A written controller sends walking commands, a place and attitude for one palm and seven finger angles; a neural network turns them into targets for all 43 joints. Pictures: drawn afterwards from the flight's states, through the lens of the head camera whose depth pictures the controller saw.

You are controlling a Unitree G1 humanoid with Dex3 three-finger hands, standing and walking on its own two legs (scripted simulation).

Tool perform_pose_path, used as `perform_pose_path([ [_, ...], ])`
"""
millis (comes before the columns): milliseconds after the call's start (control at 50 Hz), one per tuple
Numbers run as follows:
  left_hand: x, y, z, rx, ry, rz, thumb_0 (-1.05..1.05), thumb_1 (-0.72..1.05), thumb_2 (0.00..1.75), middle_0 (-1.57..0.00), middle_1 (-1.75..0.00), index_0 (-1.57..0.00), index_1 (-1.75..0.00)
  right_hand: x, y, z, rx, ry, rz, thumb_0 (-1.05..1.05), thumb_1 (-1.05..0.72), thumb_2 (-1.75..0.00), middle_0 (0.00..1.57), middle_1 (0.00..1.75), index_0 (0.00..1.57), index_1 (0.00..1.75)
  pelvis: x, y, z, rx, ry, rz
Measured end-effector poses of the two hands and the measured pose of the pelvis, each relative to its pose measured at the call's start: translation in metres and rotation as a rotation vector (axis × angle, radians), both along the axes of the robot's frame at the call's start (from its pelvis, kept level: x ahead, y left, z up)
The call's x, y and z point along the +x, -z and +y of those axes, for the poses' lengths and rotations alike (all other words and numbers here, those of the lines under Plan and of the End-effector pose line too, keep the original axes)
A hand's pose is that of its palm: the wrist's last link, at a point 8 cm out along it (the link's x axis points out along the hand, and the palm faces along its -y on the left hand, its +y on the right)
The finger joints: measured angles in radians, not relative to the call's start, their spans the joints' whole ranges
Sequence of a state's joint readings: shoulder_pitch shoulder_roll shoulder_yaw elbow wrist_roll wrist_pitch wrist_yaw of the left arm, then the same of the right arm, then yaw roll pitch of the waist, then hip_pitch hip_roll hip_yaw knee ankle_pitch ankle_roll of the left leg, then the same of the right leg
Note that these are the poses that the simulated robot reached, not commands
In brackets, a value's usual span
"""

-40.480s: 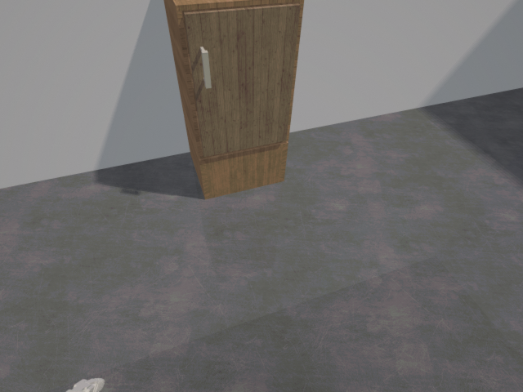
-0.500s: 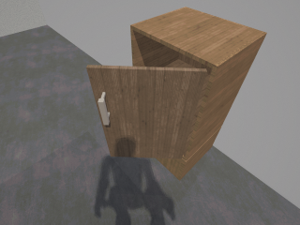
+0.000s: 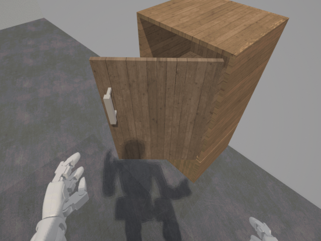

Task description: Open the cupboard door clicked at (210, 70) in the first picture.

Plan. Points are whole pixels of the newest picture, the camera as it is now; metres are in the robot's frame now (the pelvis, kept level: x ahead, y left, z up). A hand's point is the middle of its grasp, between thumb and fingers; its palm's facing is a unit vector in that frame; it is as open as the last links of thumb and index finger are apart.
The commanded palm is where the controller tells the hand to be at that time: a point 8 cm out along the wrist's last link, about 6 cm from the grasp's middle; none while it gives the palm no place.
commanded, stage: raise the hand with hooked fingers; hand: left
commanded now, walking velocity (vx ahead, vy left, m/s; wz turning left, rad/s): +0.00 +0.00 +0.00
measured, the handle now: (111, 106) +0.56 +0.19 -0.02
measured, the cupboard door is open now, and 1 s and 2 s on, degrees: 45 45 45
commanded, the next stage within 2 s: move the hooked fingers beside the handle in 1.86 s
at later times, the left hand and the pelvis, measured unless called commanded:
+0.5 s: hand (91, 211) +0.21 +0.18 -0.03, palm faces -0.10 -0.99 -0.04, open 10.5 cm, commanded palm +0.17 +0.25 -0.03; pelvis -0.05 -0.04 -0.08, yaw +1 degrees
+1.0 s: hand (65, 195) +0.24 +0.24 -0.01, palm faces +0.04 -1.00 -0.05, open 13.4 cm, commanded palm +0.21 +0.29 -0.01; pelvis -0.02 +0.00 -0.06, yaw +0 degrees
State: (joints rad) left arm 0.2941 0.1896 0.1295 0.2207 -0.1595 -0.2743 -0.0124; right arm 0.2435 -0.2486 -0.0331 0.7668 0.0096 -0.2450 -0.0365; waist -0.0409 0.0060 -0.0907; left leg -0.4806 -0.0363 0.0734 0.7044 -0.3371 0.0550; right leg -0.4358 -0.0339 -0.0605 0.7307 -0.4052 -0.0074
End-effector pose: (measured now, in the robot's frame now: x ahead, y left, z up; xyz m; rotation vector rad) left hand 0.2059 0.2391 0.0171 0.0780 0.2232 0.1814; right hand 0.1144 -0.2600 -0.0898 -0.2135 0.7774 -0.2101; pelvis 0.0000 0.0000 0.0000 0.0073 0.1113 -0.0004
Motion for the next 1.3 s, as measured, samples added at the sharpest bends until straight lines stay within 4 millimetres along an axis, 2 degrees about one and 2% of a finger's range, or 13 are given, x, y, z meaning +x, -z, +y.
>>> perform_pose_path([
  [80,-0.008,0.015,-0.017,-0.075,0.147,-0.197,0.01,0.73,0.82,-0.21,-0.42,-0.21,-0.42,0.041,-0.013,-0.015,-0.049,-0.068,-0.159,0.01,-0.91,-0.90,0.20,0.30,0.20,0.30,-0.014,0.025,-0.011,0.003,0.014,0.074],
  [200,-0.070,0.082,-0.010,-0.105,0.122,-0.081,0.01,0.58,0.76,-0.23,-0.51,-0.23,-0.50,0.081,-0.008,-0.020,-0.105,-0.178,-0.274,0.01,-0.91,-0.90,0.20,0.30,0.20,0.30,-0.030,0.064,-0.026,-0.010,-0.005,0.133],
  [280,-0.088,0.072,0.005,-0.036,0.026,-0.152,0.02,0.49,0.72,-0.23,-0.57,-0.24,-0.56,0.085,0.013,-0.009,-0.088,-0.219,-0.266,0.01,-0.91,-0.90,0.20,0.30,0.20,0.30,-0.038,0.078,-0.034,-0.037,-0.025,0.140],
  [380,-0.063,0.034,0.000,0.037,0.141,-0.317,0.02,0.37,0.67,-0.24,-0.64,-0.24,-0.64,0.061,0.047,0.011,-0.009,-0.225,-0.191,0.01,-0.91,-0.90,0.20,0.30,0.20,0.30,-0.045,0.084,-0.038,-0.063,-0.040,0.138],
  [500,-0.014,0.047,-0.006,-0.052,0.275,-0.106,0.01,0.23,0.61,-0.25,-0.73,-0.25,-0.73,0.008,0.068,0.012,0.065,-0.111,-0.055,0.01,-0.90,-0.90,0.21,0.30,0.21,0.30,-0.045,0.075,-0.038,-0.047,-0.019,0.147],
  [560,-0.008,0.050,0.005,-0.083,0.201,-0.047,0.01,0.16,0.58,-0.26,-0.78,-0.26,-0.77,-0.015,0.067,0.001,0.053,-0.051,0.003,0.01,-0.90,-0.90,0.21,0.30,0.21,0.30,-0.040,0.068,-0.035,-0.036,-0.004,0.152],
  [660,-0.013,0.032,0.026,-0.014,0.089,-0.146,0.01,0.05,0.53,-0.26,-0.85,-0.27,-0.84,-0.036,0.062,-0.020,-0.006,-0.005,0.069,0.01,-0.90,-0.90,0.20,0.30,0.21,0.30,-0.031,0.063,-0.028,-0.031,0.006,0.163],
  [720,-0.014,0.031,0.031,0.013,0.113,-0.183,0.01,-0.02,0.50,-0.27,-0.90,-0.27,-0.89,-0.035,0.060,-0.028,-0.043,-0.008,0.082,0.01,-0.90,-0.90,0.20,0.30,0.20,0.30,-0.029,0.064,-0.023,-0.035,0.001,0.171],
  [840,-0.004,0.053,0.034,-0.048,0.200,-0.127,0.00,-0.16,0.44,-0.28,-0.99,-0.28,-0.98,-0.013,0.050,-0.025,-0.090,-0.020,0.029,0.01,-0.90,-0.90,0.20,0.30,0.20,0.30,-0.029,0.067,-0.013,-0.046,0.001,0.176],
  [1000,0.008,0.024,0.057,-0.018,0.150,-0.231,0.00,-0.35,0.36,-0.29,-1.11,-0.29,-1.10,0.023,0.031,0.009,-0.055,-0.095,-0.075,0.01,-0.90,-0.90,0.20,0.30,0.20,0.30,-0.025,0.059,-0.003,-0.058,-0.003,0.163],
  [1060,0.010,0.023,0.068,-0.017,0.140,-0.208,0.00,-0.41,0.34,-0.30,-1.14,-0.30,-1.14,0.031,0.029,0.022,-0.032,-0.125,-0.089,0.01,-0.90,-0.90,0.20,0.30,0.20,0.30,-0.024,0.058,0.000,-0.062,-0.008,0.161],
  [1180,0.013,0.032,0.079,-0.039,0.160,-0.131,0.00,-0.47,0.31,-0.30,-1.18,-0.30,-1.18,0.032,0.030,0.034,-0.022,-0.151,-0.077,0.01,-0.90,-0.90,0.20,0.30,0.21,0.30,-0.026,0.056,0.006,-0.068,-0.011,0.159],
  [1300,0.021,0.021,0.088,-0.013,0.153,-0.202,-0.01,-0.50,0.30,-0.30,-1.20,-0.30,-1.19,0.018,0.034,0.030,-0.042,-0.143,-0.023,0.01,-0.90,-0.90,0.21,0.30,0.21,0.30,-0.028,0.055,0.007,-0.069,-0.011,0.155],
])
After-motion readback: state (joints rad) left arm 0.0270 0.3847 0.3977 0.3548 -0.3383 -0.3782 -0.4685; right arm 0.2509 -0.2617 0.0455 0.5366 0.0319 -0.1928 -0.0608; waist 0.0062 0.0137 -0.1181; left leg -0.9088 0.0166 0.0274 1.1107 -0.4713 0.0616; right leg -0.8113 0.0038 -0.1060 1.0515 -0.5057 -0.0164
